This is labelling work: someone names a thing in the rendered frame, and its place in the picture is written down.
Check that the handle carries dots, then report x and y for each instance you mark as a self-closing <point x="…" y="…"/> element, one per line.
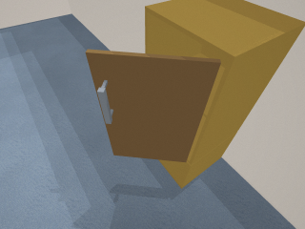
<point x="104" y="102"/>

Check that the cupboard door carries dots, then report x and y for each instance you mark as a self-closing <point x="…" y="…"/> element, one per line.
<point x="158" y="100"/>

